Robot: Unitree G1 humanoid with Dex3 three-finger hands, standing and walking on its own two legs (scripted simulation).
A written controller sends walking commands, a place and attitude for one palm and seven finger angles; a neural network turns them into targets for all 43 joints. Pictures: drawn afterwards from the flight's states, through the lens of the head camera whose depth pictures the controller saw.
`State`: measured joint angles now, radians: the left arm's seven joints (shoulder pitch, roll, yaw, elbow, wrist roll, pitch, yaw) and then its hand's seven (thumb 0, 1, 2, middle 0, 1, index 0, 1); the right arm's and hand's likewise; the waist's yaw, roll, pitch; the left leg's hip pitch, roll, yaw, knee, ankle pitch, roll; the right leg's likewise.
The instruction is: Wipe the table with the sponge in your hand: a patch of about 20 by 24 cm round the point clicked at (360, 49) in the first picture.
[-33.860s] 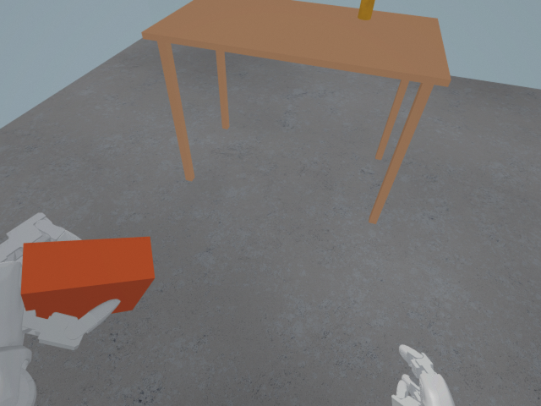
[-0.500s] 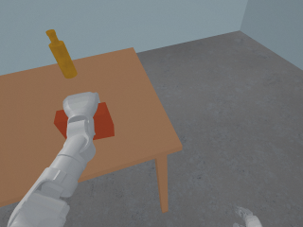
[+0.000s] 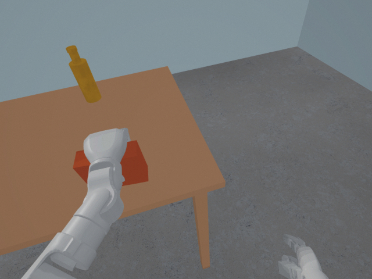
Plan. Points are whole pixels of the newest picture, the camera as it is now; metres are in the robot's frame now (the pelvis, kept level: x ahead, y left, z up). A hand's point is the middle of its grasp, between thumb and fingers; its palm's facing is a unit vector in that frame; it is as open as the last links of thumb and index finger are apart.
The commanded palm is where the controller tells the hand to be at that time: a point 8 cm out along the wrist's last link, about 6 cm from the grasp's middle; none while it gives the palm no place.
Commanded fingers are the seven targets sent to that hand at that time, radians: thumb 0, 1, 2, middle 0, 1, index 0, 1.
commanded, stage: wipe back along the third lane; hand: left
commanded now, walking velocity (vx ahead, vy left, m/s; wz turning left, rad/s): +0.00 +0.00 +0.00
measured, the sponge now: (116, 170) +0.35 +0.22 +0.05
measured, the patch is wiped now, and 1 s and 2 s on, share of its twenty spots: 0.80 0.80 0.80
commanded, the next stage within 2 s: slide back across to the middle lane in 0.14 s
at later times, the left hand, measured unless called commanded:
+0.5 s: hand (112, 166) +0.32 +0.20 +0.09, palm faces +0.06 -0.07 -1.00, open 9.2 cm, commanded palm +0.28 +0.22 +0.14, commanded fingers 0.00 0.10 1.30 -1.20 -1.60 -1.20 -1.60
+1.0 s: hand (81, 184) +0.27 +0.26 +0.09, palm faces -0.02 -0.04 -1.00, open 9.2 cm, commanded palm +0.26 +0.26 +0.14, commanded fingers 0.00 0.10 1.30 -1.20 -1.60 -1.20 -1.60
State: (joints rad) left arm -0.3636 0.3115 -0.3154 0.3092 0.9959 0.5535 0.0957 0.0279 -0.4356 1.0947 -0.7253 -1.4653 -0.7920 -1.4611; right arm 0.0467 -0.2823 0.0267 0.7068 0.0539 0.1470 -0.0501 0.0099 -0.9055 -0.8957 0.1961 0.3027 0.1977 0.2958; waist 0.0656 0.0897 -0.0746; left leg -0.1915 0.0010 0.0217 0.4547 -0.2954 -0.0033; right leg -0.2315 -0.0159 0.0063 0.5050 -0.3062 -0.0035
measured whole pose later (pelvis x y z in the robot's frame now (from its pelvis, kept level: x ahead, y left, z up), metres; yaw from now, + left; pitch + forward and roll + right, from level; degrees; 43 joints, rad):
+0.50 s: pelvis +0.00 +0.00 +0.00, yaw -1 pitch +0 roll +1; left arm -0.26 0.32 -0.30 0.15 0.99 0.59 0.05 0.01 -0.45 1.09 -0.73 -1.45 -0.82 -1.42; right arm 0.01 -0.26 0.06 0.70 0.05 0.15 -0.04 0.01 -0.90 -0.90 0.20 0.30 0.20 0.30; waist 0.08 0.09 -0.05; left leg -0.15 0.01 0.03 0.45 -0.30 -0.01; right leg -0.20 -0.01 0.02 0.51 -0.31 -0.01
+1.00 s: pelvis -0.02 -0.01 +0.00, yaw +0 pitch -1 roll +1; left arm -0.15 0.46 -0.14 0.13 0.96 0.39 -0.01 -0.02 -0.46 1.09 -0.77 -1.42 -0.84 -1.39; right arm 0.04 -0.29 0.03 0.71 0.03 0.10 -0.10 0.01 -0.90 -0.90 0.20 0.30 0.20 0.30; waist 0.09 0.09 -0.01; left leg -0.14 0.02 0.01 0.42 -0.25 -0.02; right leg -0.18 0.00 -0.01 0.47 -0.27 -0.02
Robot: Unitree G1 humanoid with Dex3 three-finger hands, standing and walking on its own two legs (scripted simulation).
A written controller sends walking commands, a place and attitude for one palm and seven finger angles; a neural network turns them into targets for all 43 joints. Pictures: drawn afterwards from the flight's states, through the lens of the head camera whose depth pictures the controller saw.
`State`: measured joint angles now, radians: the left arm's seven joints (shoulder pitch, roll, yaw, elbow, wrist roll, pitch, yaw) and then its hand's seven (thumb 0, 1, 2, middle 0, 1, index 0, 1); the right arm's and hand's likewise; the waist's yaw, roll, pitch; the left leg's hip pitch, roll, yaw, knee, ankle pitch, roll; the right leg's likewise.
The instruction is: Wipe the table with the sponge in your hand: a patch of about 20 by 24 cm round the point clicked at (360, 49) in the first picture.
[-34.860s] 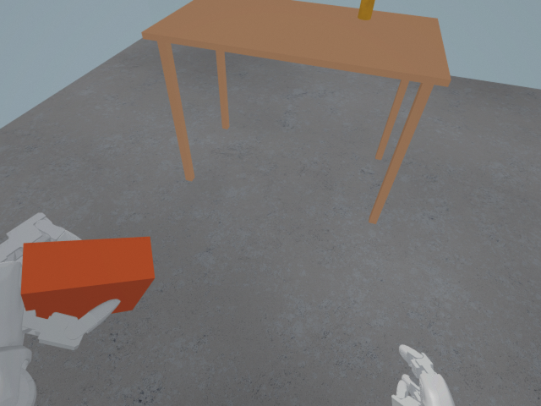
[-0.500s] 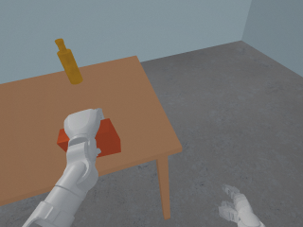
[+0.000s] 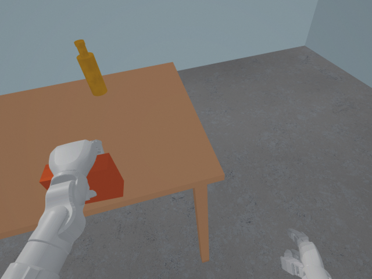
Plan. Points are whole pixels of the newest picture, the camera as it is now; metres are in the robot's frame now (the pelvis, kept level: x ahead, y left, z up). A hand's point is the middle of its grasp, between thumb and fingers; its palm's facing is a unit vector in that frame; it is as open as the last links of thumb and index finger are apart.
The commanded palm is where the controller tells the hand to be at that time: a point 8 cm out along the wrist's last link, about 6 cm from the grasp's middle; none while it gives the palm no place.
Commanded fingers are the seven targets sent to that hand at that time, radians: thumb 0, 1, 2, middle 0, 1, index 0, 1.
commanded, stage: wipe forward along the middle lane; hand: left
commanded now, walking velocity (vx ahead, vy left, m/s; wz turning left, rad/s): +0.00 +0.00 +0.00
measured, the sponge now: (89, 185) +0.29 +0.28 +0.04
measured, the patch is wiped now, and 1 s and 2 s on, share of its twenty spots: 0.80 0.80 0.80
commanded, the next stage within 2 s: slide back across to the first lane in 1.60 s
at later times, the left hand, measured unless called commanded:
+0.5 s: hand (85, 157) +0.34 +0.30 +0.09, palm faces -0.07 +0.02 -1.00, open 9.2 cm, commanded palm +0.33 +0.30 +0.12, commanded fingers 0.00 0.10 1.30 -1.20 -1.60 -1.20 -1.60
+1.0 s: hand (89, 138) +0.40 +0.32 +0.09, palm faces -0.10 +0.05 -0.99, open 9.3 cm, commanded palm +0.39 +0.32 +0.12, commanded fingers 0.00 0.10 1.30 -1.20 -1.60 -1.20 -1.60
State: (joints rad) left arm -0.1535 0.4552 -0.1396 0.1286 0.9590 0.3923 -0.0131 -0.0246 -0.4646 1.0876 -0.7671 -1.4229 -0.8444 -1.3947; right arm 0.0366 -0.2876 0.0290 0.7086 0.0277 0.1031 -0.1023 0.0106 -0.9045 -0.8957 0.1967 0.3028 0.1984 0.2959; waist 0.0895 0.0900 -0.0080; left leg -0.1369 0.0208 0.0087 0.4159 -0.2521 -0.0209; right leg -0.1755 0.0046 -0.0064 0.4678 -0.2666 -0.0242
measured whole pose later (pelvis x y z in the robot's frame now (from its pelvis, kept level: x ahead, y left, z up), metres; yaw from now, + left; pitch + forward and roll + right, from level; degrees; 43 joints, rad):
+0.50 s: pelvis -0.02 +0.01 +0.00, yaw +1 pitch +2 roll +0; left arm -0.47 0.47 -0.13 0.56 1.00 0.23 0.03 -0.01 -0.50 1.11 -0.80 -1.38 -0.87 -1.37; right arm 0.14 -0.29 0.01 0.76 0.03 0.07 -0.12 0.01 -0.90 -0.90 0.20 0.30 0.20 0.30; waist 0.06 0.07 -0.03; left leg -0.25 0.01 -0.01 0.44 -0.22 -0.01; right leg -0.26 -0.01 -0.02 0.47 -0.23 -0.01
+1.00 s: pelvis -0.02 +0.01 -0.01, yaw +1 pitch +7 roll +0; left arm -0.76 0.54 -0.07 0.96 1.05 0.13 0.11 0.00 -0.53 1.14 -0.81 -1.37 -0.87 -1.39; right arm 0.22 -0.28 0.00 0.79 0.04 0.08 -0.11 0.01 -0.90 -0.90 0.20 0.30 0.20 0.30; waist -0.02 0.04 -0.05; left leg -0.38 0.01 0.00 0.50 -0.24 0.00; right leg -0.39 -0.01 -0.02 0.50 -0.23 -0.01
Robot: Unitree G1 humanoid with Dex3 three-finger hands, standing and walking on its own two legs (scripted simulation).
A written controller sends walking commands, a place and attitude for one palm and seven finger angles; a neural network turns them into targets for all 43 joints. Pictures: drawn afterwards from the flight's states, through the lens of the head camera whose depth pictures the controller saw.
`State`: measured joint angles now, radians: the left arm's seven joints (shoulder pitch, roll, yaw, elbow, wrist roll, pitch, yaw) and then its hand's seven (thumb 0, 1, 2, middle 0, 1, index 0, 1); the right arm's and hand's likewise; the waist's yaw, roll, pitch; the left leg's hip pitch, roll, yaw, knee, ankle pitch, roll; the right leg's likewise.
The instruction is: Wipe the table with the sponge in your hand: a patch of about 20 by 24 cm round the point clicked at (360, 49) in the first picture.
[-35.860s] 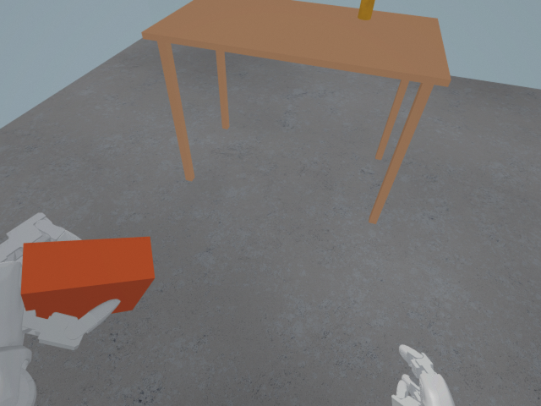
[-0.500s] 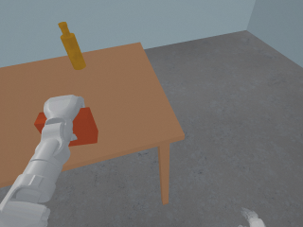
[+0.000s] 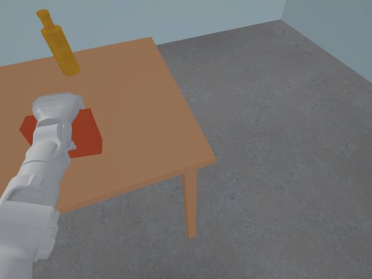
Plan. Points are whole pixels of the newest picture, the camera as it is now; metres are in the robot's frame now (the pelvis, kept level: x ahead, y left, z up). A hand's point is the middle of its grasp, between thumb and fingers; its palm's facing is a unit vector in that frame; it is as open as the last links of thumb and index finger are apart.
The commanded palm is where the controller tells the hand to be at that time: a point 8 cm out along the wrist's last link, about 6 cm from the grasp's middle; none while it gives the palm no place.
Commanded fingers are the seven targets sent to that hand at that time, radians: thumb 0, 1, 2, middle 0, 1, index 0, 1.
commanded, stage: wipe forward along the middle lane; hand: left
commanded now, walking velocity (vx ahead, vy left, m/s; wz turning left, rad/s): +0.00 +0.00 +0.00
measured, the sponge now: (68, 141) +0.41 +0.31 +0.05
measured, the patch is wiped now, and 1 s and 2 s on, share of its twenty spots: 0.80 0.80 0.80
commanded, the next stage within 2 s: slide back across to the first lane in 0.60 s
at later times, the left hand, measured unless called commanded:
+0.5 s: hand (64, 112) +0.47 +0.32 +0.09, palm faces -0.13 +0.05 -0.99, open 9.2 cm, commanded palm +0.47 +0.32 +0.13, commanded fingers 0.00 0.10 1.30 -1.20 -1.60 -1.20 -1.60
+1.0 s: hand (54, 104) +0.49 +0.35 +0.09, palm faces -0.10 +0.02 -0.99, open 9.2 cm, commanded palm +0.47 +0.36 +0.15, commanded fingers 0.00 0.10 1.30 -1.20 -1.60 -1.20 -1.60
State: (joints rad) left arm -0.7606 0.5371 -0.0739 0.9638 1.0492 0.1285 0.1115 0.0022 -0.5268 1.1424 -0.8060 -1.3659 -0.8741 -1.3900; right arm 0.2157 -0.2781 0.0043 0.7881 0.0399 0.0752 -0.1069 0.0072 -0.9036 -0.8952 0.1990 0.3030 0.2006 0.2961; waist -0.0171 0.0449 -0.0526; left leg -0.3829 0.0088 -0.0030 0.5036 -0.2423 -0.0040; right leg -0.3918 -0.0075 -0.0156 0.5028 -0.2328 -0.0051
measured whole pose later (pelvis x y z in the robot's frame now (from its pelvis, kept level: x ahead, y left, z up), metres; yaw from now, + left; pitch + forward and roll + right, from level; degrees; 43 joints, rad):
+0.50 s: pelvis +0.01 +0.00 +0.00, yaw -1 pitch +11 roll -1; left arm -0.89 0.64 -0.02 1.12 1.08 0.07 0.10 0.00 -0.52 1.14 -0.80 -1.37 -0.87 -1.40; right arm 0.26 -0.29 -0.01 0.78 0.04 0.08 -0.09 0.01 -0.90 -0.90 0.20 0.30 0.20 0.30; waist -0.07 0.03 -0.06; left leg -0.46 0.02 0.00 0.54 -0.28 0.00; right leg -0.46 0.00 -0.01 0.51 -0.25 0.00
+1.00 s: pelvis +0.04 +0.02 +0.00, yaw -3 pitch +13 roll -1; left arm -0.81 0.72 0.10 1.07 1.09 0.01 0.09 -0.02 -0.50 1.14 -0.78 -1.40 -0.85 -1.42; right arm 0.33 -0.29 -0.01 0.78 0.04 0.12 -0.07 0.01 -0.90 -0.90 0.20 0.30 0.20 0.30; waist -0.08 0.04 -0.09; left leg -0.46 0.02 0.03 0.56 -0.33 0.02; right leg -0.45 0.01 0.02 0.50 -0.26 0.02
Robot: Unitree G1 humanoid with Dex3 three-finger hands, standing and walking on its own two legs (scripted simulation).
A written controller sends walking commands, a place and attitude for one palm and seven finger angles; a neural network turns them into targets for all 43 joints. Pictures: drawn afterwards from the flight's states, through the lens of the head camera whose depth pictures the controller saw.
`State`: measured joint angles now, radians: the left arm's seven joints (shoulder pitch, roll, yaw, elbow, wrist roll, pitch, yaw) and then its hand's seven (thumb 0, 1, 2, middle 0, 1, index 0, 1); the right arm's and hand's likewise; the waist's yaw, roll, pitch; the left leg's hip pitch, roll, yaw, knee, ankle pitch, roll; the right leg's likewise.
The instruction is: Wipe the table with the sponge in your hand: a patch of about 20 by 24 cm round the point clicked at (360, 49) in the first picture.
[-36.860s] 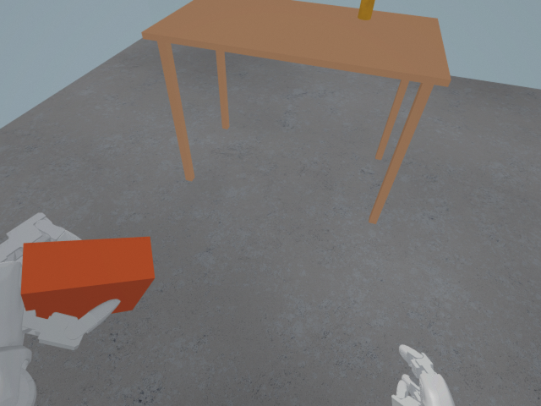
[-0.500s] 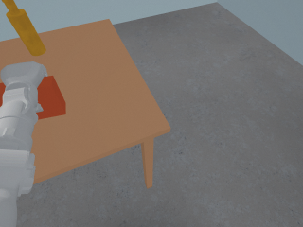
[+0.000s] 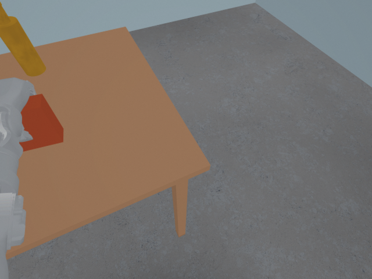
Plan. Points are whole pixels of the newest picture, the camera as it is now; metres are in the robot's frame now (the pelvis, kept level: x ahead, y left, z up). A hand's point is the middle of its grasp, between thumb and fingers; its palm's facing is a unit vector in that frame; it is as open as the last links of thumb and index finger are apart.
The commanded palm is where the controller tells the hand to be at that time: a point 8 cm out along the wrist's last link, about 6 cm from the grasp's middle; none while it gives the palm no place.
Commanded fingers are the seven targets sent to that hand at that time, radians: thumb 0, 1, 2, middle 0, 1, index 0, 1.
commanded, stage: slide back across to the first lane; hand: left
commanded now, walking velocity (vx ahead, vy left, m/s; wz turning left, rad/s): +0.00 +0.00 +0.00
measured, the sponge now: (23, 131) +0.43 +0.36 +0.06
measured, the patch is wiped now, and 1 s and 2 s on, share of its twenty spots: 0.80 0.80 0.90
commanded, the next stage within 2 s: wipe back along the first lane in 0.34 s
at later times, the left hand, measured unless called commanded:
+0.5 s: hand out of the picture +0.40 +0.40 +0.10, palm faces -0.16 +0.03 -0.99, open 9.2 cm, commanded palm +0.39 +0.39 +0.16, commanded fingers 0.00 0.10 1.30 -1.20 -1.60 -1.20 -1.60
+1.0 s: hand out of the picture +0.35 +0.38 +0.09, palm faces -0.09 +0.01 -1.00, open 9.2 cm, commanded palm +0.34 +0.37 +0.14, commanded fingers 0.00 0.10 1.30 -1.20 -1.60 -1.20 -1.60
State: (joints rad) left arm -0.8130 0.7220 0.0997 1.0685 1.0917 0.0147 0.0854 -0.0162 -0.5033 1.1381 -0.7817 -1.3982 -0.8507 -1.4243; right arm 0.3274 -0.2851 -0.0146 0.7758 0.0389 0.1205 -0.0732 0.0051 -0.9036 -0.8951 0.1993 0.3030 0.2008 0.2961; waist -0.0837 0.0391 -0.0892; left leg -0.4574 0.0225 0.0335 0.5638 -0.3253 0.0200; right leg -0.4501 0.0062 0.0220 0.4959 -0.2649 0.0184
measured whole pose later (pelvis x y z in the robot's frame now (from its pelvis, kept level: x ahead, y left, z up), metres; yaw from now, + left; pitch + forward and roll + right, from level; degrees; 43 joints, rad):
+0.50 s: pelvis -0.01 +0.01 +0.00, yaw +2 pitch +12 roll -2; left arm -0.80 0.80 0.11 1.04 1.10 -0.13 0.02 -0.02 -0.49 1.12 -0.77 -1.40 -0.84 -1.43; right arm 0.26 -0.29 -0.02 0.75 0.03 0.13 -0.09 0.00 -0.90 -0.89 0.20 0.30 0.20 0.30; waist -0.04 0.02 -0.06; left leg -0.46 0.00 0.00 0.55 -0.30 0.03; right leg -0.43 -0.01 -0.01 0.47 -0.25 0.02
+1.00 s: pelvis -0.02 +0.00 +0.01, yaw +2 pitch +8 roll -1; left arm -0.63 0.69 0.10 0.94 1.04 -0.05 0.10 -0.04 -0.47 1.12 -0.75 -1.42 -0.82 -1.45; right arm 0.23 -0.29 -0.02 0.76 0.05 0.13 -0.08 0.01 -0.90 -0.90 0.20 0.30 0.20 0.30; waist -0.01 0.04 -0.06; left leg -0.37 0.00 0.01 0.51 -0.27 0.02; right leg -0.36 -0.01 0.00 0.46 -0.23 0.01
